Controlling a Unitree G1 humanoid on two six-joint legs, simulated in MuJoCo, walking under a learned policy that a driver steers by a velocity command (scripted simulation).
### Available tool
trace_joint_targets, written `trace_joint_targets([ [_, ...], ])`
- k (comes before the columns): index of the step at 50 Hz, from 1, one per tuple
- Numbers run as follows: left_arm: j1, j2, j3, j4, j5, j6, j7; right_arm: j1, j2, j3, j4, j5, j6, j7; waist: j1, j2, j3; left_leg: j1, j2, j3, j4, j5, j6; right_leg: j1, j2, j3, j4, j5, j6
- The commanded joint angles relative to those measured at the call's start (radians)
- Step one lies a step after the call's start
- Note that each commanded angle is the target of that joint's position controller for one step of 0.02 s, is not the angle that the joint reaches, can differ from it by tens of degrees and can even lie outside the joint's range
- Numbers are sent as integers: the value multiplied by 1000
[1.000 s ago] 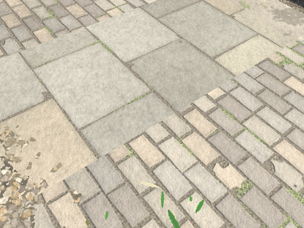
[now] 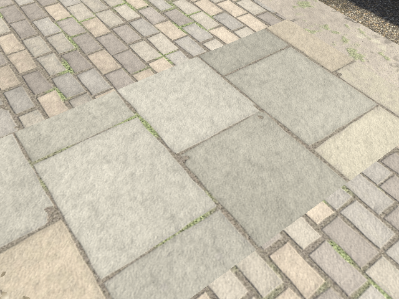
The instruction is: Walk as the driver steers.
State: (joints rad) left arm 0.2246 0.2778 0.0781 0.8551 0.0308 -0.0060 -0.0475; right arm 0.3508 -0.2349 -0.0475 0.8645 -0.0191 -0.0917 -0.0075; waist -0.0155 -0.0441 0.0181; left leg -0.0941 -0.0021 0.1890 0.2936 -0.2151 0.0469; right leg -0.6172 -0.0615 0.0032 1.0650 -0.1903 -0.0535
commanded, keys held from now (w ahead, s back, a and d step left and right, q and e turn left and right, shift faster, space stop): w+e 1.00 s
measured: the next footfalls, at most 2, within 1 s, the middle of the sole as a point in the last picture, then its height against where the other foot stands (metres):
right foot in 0.26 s outside the picture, level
left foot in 0.82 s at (224, 258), level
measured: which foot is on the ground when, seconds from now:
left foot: down 0.00-0.28, up 0.30-0.80, down 0.82-1.00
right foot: up 0.00-0.24, down 0.26-0.84, up 0.86-1.00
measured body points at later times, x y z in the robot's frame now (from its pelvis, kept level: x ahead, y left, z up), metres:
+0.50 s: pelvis +0.25 -0.08 +0.00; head +0.27 -0.11 +0.44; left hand +0.37 +0.17 -0.13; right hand +0.30 -0.37 -0.13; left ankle +0.35 +0.08 -0.67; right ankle +0.23 -0.12 -0.75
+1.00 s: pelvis +0.53 -0.14 -0.01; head +0.56 -0.14 +0.44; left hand +0.75 +0.05 -0.14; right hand +0.47 -0.43 -0.11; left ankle +0.60 -0.07 -0.75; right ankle +0.42 -0.20 -0.66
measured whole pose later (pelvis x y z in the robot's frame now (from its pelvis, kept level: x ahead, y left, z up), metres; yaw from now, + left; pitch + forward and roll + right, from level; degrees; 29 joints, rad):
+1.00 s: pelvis +0.53 -0.14 -0.01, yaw -36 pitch +0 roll +1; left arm 0.29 0.32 0.07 0.80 0.03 -0.01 -0.03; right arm 0.22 -0.26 -0.04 0.76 -0.03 -0.07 -0.01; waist 0.02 -0.05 0.05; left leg -0.24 -0.02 0.10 0.42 -0.19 0.04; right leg -0.46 0.03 0.04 1.14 -0.33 -0.07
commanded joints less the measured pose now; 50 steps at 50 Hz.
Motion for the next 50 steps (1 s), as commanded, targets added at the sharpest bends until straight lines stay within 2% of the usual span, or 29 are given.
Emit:
trace_joint_targets([
  [1,-60,-9,-11,-79,2,-1,-18,10,-83,-16,-32,-1,-17,-2,12,128,48,30,267,-109,-148,299,98,-110,-30,7,-87,108,13],
  [4,-172,-20,-26,-121,3,-5,-32,26,-109,-22,-16,-2,-16,-4,-7,130,72,20,262,-33,-149,319,87,-40,-21,-49,-271,188,2],
  [7,-241,-3,-28,-154,7,-4,-38,64,-140,-31,7,-1,-7,-10,-22,122,88,88,286,10,-126,386,77,1,-4,-99,-376,135,-31],
  [9,-248,10,-24,-164,12,-2,-34,78,-158,-35,21,-2,6,-14,-17,125,78,151,293,43,-53,567,66,44,31,-133,-421,53,-64],
  [11,-171,31,-12,-149,15,-4,-22,81,-191,-43,30,-3,23,-17,21,146,16,193,294,75,129,867,56,166,103,-168,-446,-56,-106],
  [12,-64,50,1,-119,15,-12,-13,76,-204,-45,29,-1,34,-17,66,139,-50,176,288,85,301,903,52,290,145,-170,-485,-76,-132],
  [13,107,88,22,-62,24,-20,2,66,-201,-42,16,0,41,-15,141,87,-148,51,266,102,550,755,22,528,152,-124,-555,-53,-166],
  [14,190,206,56,-54,33,-20,19,90,-115,-22,-42,14,36,-4,144,-92,-262,-315,185,99,896,212,-31,846,-119,272,-597,-224,-261],
  [15,165,275,69,-82,-5,-11,25,31,-121,-27,-106,5,25,9,111,-159,-319,-575,1,-75,1129,-349,-73,934,-296,754,-764,-138,-356],
  [16,163,249,63,-69,-16,-1,32,-90,-154,-32,-131,-1,19,12,134,-18,-206,-674,56,-194,1129,-256,-63,877,-263,619,-789,-37,-328],
  [17,117,200,51,-59,-22,-4,40,-93,-129,-21,-131,10,8,15,93,10,-91,-661,98,-195,1053,-159,-54,742,-236,481,-790,71,-301],
  [18,68,153,38,-63,-24,-11,43,-67,-122,-20,-110,6,6,12,43,51,-34,-592,129,-201,951,-120,-51,623,-176,387,-803,178,-254],
  [19,29,124,28,-66,-31,-18,46,-50,-123,-21,-105,-15,20,11,5,45,-14,-527,142,-208,897,-111,-59,540,-125,324,-815,245,-230],
  [21,18,106,19,-75,-34,-38,42,-18,-114,-20,-96,-33,54,17,-21,28,-41,-455,139,-202,855,-99,-78,479,-82,273,-829,330,-228],
  [24,77,136,26,-60,-33,-52,37,-94,-99,-18,-124,-29,73,24,-6,24,-15,-502,131,-189,756,-13,-100,448,-51,261,-867,279,-222],
  [29,195,139,26,-38,-32,-53,40,-291,-108,-16,-187,-24,73,25,66,-3,29,-635,107,-204,552,147,-110,552,-51,314,-876,249,-195],
  [35,279,150,25,-23,-19,-51,56,-452,-106,1,-255,-12,52,37,116,-21,41,-612,40,-199,362,178,-85,658,-61,355,-786,425,-182],
  [37,259,166,29,-30,-16,-51,65,-432,-122,0,-262,-8,44,35,92,-34,39,-520,23,-211,293,152,-64,655,-72,382,-752,472,-157],
  [38,227,177,31,-38,-16,-51,67,-380,-134,-4,-251,-6,40,31,61,-41,31,-421,9,-210,256,121,-49,623,-69,383,-724,513,-136],
  [39,190,189,33,-47,-15,-53,64,-291,-154,-12,-225,-4,35,22,19,-43,-2,-275,-21,-198,234,76,-31,580,-51,374,-653,618,-111],
  [40,170,194,33,-50,-20,-58,56,-157,-179,-24,-186,-5,26,9,-44,-6,-72,-90,-32,-186,181,86,-11,543,-3,343,-497,672,-87],
  [41,169,155,22,-63,-30,-66,44,-11,-229,-39,-168,-20,14,-8,-106,59,-188,148,100,-310,150,-13,29,426,62,297,-259,504,-64],
  [42,229,47,-2,-98,-56,-68,44,68,-312,-55,-176,-46,17,-21,-91,248,-314,396,379,-685,91,-180,95,162,193,177,42,-95,-31],
  [43,287,99,1,-104,-32,-60,48,7,-309,-60,-176,-30,31,-13,-22,339,-325,351,459,-988,-11,-229,162,27,192,140,174,-348,-34],
  [44,245,132,7,-75,-10,-45,51,-74,-206,-40,-193,-19,38,-9,1,173,-166,202,423,-865,-23,-305,155,-5,115,136,216,-257,-35],
  [45,180,125,5,-74,-5,-39,39,-118,-138,-23,-192,-12,37,-4,-1,78,-64,76,363,-696,-45,-245,138,13,82,117,178,-185,-29],
  [46,158,105,3,-78,-4,-32,30,-134,-118,-15,-185,-15,34,-3,13,90,-25,8,315,-572,-71,-141,112,37,55,105,134,-153,-22],
  [47,146,98,3,-84,6,-22,21,-119,-117,-13,-167,-13,27,-6,20,129,-3,-35,287,-484,-86,-37,103,53,36,96,108,-144,-14],
  [50,107,76,-4,-104,5,1,0,-73,-128,-18,-131,2,-4,7,28,144,-4,-43,273,-343,-112,189,108,34,22,77,94,-95,-6],
])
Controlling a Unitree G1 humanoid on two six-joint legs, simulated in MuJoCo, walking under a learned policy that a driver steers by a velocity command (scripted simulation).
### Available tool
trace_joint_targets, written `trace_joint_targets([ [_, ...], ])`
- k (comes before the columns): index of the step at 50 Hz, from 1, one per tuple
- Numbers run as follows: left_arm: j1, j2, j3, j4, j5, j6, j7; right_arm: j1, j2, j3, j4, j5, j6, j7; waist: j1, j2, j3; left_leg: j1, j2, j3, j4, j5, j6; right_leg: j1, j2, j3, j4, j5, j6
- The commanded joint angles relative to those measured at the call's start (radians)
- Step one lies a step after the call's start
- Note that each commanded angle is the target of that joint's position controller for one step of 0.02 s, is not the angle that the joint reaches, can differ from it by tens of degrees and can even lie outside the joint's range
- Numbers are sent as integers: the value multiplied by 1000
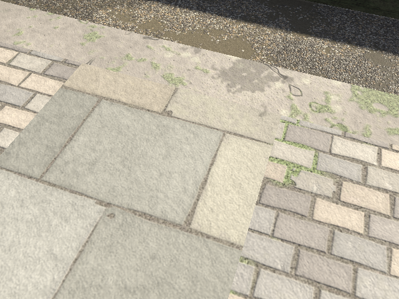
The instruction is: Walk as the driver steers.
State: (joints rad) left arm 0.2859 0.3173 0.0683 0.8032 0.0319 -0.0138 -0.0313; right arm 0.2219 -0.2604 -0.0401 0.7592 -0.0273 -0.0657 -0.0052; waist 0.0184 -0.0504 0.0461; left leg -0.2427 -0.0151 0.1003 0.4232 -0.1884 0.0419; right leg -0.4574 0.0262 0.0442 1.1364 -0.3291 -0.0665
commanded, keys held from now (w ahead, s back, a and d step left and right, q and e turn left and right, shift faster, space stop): w+e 0.84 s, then w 0.16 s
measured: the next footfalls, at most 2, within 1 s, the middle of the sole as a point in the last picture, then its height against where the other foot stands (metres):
right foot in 0.34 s outside the picture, level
left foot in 0.88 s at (236, 241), level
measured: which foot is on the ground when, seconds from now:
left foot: down 0.00-0.34, up 0.36-0.86, down 0.88-1.00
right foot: up 0.00-0.32, down 0.34-0.88, up 0.90-1.00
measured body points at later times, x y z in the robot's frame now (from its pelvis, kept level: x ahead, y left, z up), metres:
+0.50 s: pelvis +0.26 -0.08 -0.01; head +0.29 -0.10 +0.44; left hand +0.46 +0.15 -0.12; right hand +0.25 -0.35 -0.13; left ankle +0.23 +0.09 -0.65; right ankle +0.28 -0.13 -0.74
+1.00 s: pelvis +0.55 -0.14 -0.01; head +0.57 -0.15 +0.44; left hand +0.72 +0.09 -0.14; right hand +0.54 -0.45 -0.10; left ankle +0.65 -0.09 -0.74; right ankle +0.36 -0.16 -0.65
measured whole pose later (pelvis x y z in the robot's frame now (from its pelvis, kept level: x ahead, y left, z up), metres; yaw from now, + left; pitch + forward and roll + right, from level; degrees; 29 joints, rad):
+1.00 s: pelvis +0.55 -0.14 -0.01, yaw -34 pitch +1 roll +0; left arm 0.37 0.31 0.06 0.84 0.02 -0.05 -0.01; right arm 0.16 -0.27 -0.03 0.72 -0.04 -0.05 0.00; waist 0.05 -0.02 0.04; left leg -0.36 -0.02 0.04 0.53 -0.19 0.04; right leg -0.27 0.11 0.11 1.10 -0.39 -0.08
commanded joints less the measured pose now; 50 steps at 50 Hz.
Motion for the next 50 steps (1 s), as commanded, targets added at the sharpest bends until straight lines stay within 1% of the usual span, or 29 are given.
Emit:
trace_joint_targets([
  [1,13,32,3,-65,4,12,-21,65,-106,-28,-18,13,-35,7,-7,146,-27,118,289,-219,-254,193,118,-160,-73,33,11,72,11],
  [5,-126,13,-8,-116,2,11,-36,105,-108,-30,13,11,-35,9,-27,134,2,156,266,-78,-275,277,113,-246,-87,0,-121,207,29],
  [8,-230,-12,-24,-149,-1,3,-50,124,-116,-32,31,11,-33,8,-48,134,19,157,242,17,-269,308,91,-192,-85,-58,-311,315,24],
  [11,-314,-12,-30,-182,4,3,-59,169,-143,-38,54,11,-27,1,-69,134,40,214,269,57,-256,350,78,-154,-79,-114,-437,286,-1],
  [13,-333,-2,-27,-194,12,5,-56,196,-158,-41,72,11,-13,-5,-71,135,40,283,287,85,-204,468,68,-131,-56,-144,-490,208,-29],
  [15,-288,14,-18,-186,19,5,-45,206,-188,-46,85,9,2,-12,-43,157,-5,331,294,125,-57,786,56,-30,10,-183,-524,92,-68],
  [16,-205,30,-8,-164,21,0,-38,207,-202,-47,88,9,12,-15,-5,158,-58,335,294,138,85,893,54,66,51,-189,-548,53,-95],
  [17,-46,53,8,-113,27,-9,-26,193,-205,-45,79,13,20,-15,68,125,-149,256,279,162,302,843,36,273,83,-177,-622,85,-127],
  [18,120,134,38,-71,34,-11,-7,195,-175,-35,45,7,19,-12,130,20,-268,40,254,165,603,504,3,541,-74,47,-664,-33,-178],
  [19,70,245,62,-94,10,-4,6,218,-66,-14,-35,7,14,12,39,-212,-331,-409,56,105,928,-386,-61,808,-358,580,-747,-27,-308],
  [20,128,224,62,-103,-13,5,14,81,-157,-32,-56,-2,10,11,118,-45,-333,-513,44,-88,990,-342,-59,799,-365,674,-827,82,-316],
  [21,90,192,54,-75,-19,6,24,28,-141,-27,-76,14,-1,15,86,-9,-195,-548,98,-111,942,-220,-47,698,-334,489,-827,231,-294],
  [22,49,142,42,-67,-25,0,26,46,-128,-20,-62,15,-10,12,38,36,-110,-487,128,-108,840,-165,-46,557,-285,390,-839,376,-259],
  [23,4,116,34,-71,-26,-8,29,58,-127,-21,-50,3,-1,12,-4,54,-72,-421,146,-114,777,-156,-52,460,-231,317,-853,451,-228],
  [25,-34,84,20,-79,-33,-24,27,110,-119,-20,-36,-21,34,17,-53,30,-81,-321,150,-115,718,-155,-75,356,-177,250,-881,517,-218],
  [28,13,109,28,-60,-31,-40,21,57,-96,-17,-55,-21,56,26,-47,31,-57,-346,138,-97,629,-78,-97,300,-140,234,-926,458,-220],
  [32,103,111,30,-31,-31,-42,20,-114,-96,-16,-108,-17,55,25,12,12,0,-452,126,-104,456,76,-107,341,-128,267,-950,395,-196],
  [37,196,120,33,-4,-25,-44,31,-266,-92,-5,-160,-8,41,33,69,-1,7,-468,74,-107,284,156,-90,451,-132,298,-884,512,-177],
  [39,209,130,35,0,-20,-43,39,-302,-98,-3,-181,-3,32,34,75,-12,10,-431,52,-111,222,145,-75,478,-145,324,-850,569,-166],
  [41,177,146,38,-6,-18,-42,48,-255,-116,-6,-176,0,24,30,41,-27,5,-310,32,-121,151,107,-52,463,-153,346,-811,614,-133],
  [42,140,156,40,-14,-17,-43,47,-184,-130,-12,-156,1,20,23,3,-33,-13,-185,9,-114,121,64,-35,423,-143,340,-764,693,-108],
  [43,121,161,39,-14,-17,-47,43,-71,-153,-24,-117,0,14,12,-44,-20,-68,-34,-20,-90,99,36,-15,404,-118,318,-657,802,-87],
  [44,113,147,34,-10,-24,-54,35,68,-179,-35,-81,-7,1,0,-115,29,-147,167,20,-109,48,62,16,343,-58,261,-462,775,-63],
  [45,137,65,10,-34,-28,-63,29,229,-244,-49,-74,-29,-6,-18,-162,134,-298,391,255,-357,23,-155,65,217,1,191,-173,462,-44],
  [46,274,9,2,-46,-47,-60,28,196,-324,-69,-68,-35,4,-15,-64,398,-361,533,457,-851,-125,-185,187,-63,163,103,60,-209,-8],
  [47,242,79,5,-4,-7,-48,37,124,-222,-55,-75,-9,13,-3,-41,206,-228,403,423,-860,-151,-299,182,-140,68,128,130,-142,-20],
  [48,167,82,8,-4,-4,-44,29,60,-147,-37,-80,0,11,3,-36,109,-111,269,378,-693,-164,-258,170,-125,37,114,109,-51,-16],
  [49,114,68,3,-13,-3,-43,23,34,-110,-27,-70,-4,7,8,-30,69,-61,192,327,-563,-178,-134,154,-109,11,100,67,-9,-12],
  [50,88,58,1,-19,2,-37,15,39,-103,-23,-53,-3,1,8,-24,104,-40,150,287,-470,-189,-25,140,-94,-8,91,29,0,-7],
])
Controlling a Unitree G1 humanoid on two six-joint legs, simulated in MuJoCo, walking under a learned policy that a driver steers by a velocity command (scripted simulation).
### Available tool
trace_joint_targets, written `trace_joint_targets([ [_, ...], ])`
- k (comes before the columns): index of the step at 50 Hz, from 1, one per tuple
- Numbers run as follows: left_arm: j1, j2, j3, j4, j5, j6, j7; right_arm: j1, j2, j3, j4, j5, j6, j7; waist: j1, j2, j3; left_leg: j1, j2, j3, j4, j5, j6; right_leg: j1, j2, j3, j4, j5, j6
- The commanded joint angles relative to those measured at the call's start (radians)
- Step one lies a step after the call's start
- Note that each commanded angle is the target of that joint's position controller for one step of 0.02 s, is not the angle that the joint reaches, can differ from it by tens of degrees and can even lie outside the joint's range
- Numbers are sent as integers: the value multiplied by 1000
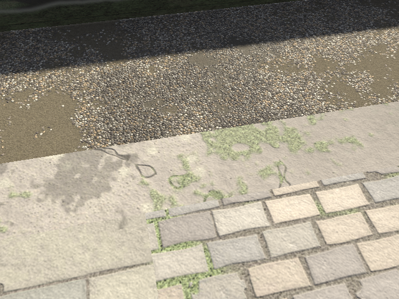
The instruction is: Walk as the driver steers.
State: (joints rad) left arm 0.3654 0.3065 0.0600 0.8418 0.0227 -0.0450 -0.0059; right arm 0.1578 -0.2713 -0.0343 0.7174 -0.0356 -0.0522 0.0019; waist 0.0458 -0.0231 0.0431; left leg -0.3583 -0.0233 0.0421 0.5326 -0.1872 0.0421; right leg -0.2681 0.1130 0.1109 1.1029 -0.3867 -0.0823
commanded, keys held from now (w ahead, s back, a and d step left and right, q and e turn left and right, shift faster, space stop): w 0.56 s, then w+q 0.44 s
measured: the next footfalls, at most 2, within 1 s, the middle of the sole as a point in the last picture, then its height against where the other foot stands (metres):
right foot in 0.38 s outside the picture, level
left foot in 0.94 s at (196, 250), level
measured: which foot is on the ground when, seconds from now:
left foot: down 0.00-0.38, up 0.40-0.92, down 0.94-1.00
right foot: up 0.00-0.36, down 0.38-0.92, up 0.94-1.00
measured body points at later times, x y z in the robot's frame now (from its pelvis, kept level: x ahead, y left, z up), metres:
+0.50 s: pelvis +0.26 -0.04 +0.01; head +0.28 -0.06 +0.45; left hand +0.42 +0.20 -0.10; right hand +0.26 -0.30 -0.14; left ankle +0.15 +0.09 -0.65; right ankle +0.31 -0.12 -0.73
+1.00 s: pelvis +0.52 -0.01 -0.02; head +0.56 +0.00 +0.43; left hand +0.48 +0.24 -0.16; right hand +0.71 -0.23 -0.13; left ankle +0.60 +0.05 -0.73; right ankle +0.35 -0.13 -0.64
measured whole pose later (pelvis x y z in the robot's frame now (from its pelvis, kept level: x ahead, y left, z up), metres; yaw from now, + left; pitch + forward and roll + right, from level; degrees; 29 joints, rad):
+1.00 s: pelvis +0.52 -0.01 -0.02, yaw +10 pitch +1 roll +0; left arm 0.37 0.22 0.02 0.95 0.02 -0.05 0.03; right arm 0.14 -0.24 -0.04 0.79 -0.02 -0.03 0.01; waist 0.03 0.00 0.06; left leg -0.45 -0.08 0.10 0.64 -0.20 0.15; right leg -0.19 -0.01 -0.10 1.11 -0.46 -0.01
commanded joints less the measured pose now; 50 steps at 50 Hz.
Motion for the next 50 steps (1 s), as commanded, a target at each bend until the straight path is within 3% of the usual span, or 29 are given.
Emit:
trace_joint_targets([
  [1,12,59,6,-56,15,2,-17,112,-91,-27,7,8,-19,2,-39,109,-34,234,267,-345,-311,58,132,-258,-101,17,38,61,16],
  [3,2,46,1,-56,18,11,-24,156,-96,-28,40,18,-40,11,-34,122,-44,236,256,-281,-318,211,143,-258,-95,8,8,66,22],
  [5,-56,37,-6,-72,22,14,-31,180,-106,-30,63,24,-51,15,-35,123,-29,252,256,-233,-347,247,156,-318,-109,-7,-42,109,32],
  [8,-196,17,-24,-114,23,9,-43,206,-97,-28,93,27,-45,16,-53,117,4,250,225,-153,-387,260,150,-361,-154,-74,-206,223,55],
  [11,-319,-14,-48,-143,15,2,-51,247,-110,-29,122,30,-42,20,-84,121,12,224,194,-84,-383,317,129,-273,-158,-144,-401,316,62],
  [14,-373,5,-48,-156,10,-1,-45,298,-135,-35,153,27,-37,17,-97,119,16,273,232,-93,-354,368,121,-223,-144,-168,-489,310,43],
  [17,-335,28,-39,-145,16,-8,-32,300,-149,-37,173,24,-24,9,-64,117,3,336,257,-87,-249,537,105,-128,-110,-181,-563,228,2],
  [18,-237,37,-30,-110,22,-16,-26,296,-147,-35,180,28,-19,7,-16,95,-43,333,232,-55,-121,637,89,2,-83,-191,-627,234,-19],
  [19,-84,73,-13,-55,35,-26,-16,300,-127,-27,178,29,-18,6,42,57,-136,255,188,-19,65,596,68,213,-102,-157,-648,227,-51],
  [20,78,162,11,-34,55,-30,0,292,-68,-7,126,42,-22,9,99,-79,-273,23,122,35,379,271,33,477,-362,151,-689,92,-125],
  [21,101,226,31,-21,31,-16,6,363,-32,-4,110,43,-18,7,59,-240,-338,-226,-27,22,642,-358,18,579,-551,540,-810,88,-226],
  [22,41,161,20,-20,-5,-10,4,281,-128,-31,120,19,-6,-1,50,-84,-215,-309,31,-77,694,-310,31,489,-494,468,-816,73,-205],
  [23,-35,106,6,-26,-9,-14,2,233,-107,-28,105,23,-12,6,15,-67,-104,-315,68,-83,665,-224,35,371,-446,332,-839,148,-183],
  [24,-80,65,-4,-27,-5,-21,-1,217,-86,-23,109,26,-13,11,-14,-49,-63,-274,97,-80,610,-170,32,280,-395,239,-873,228,-153],
  [26,-106,28,-14,-12,-8,-33,2,245,-65,-20,131,5,8,21,-63,-64,-36,-186,119,-69,551,-129,7,171,-330,126,-922,323,-117],
  [29,-63,49,-6,23,-17,-52,2,204,-44,-20,124,-2,27,40,-75,-42,-24,-211,121,-51,519,-66,-20,159,-318,52,-970,412,-139],
  [34,7,40,-7,69,-8,-55,4,39,-34,-18,78,10,34,42,-40,-24,40,-331,105,-84,391,106,-31,186,-305,-79,-1009,432,-107],
  [38,37,47,-8,91,-7,-60,13,-74,-12,-1,37,6,29,47,-12,-16,59,-295,90,-21,218,207,-10,223,-312,-171,-998,531,-88],
  [40,85,42,-11,116,-7,-53,23,-128,-10,4,9,2,29,46,7,-14,73,-312,81,13,167,166,15,305,-339,-187,-968,609,-88],
  [42,97,56,-9,128,-2,-43,33,-129,-16,3,-3,-4,25,43,4,-20,77,-291,58,53,118,114,45,367,-348,-228,-896,756,-73],
  [44,85,74,-10,130,2,-36,41,-76,-19,-5,2,-10,21,33,-20,-43,27,-198,-4,103,101,9,83,410,-353,-269,-737,1075,-51],
  [45,76,83,-10,128,6,-28,43,0,-28,-13,21,-13,17,27,-53,-52,-23,-105,-45,124,97,-35,106,404,-352,-283,-603,1202,-40],
  [46,49,94,-8,116,2,-17,46,149,-45,-28,64,-13,10,20,-122,-57,-98,63,-71,112,45,2,133,346,-339,-301,-400,1193,-23],
  [47,8,100,-7,80,-11,-22,44,307,-109,-57,111,-21,6,9,-199,-7,-183,327,4,-19,-23,117,188,138,-302,-317,-130,938,13],
  [48,83,-15,-28,20,-7,-29,30,321,-240,-90,104,-8,14,-10,-124,231,-321,663,325,-476,-11,390,334,-247,-126,-309,267,-9,65],
  [49,32,57,-11,-4,-8,-29,33,352,-247,-95,93,43,30,-3,-181,142,-433,730,395,-728,-126,462,435,-392,-53,-101,444,-133,83],
  [50,-48,52,-15,-41,-6,-34,35,269,-216,-88,85,46,39,-14,-149,69,-280,615,373,-594,-158,435,402,-479,-127,-58,431,-39,83],
])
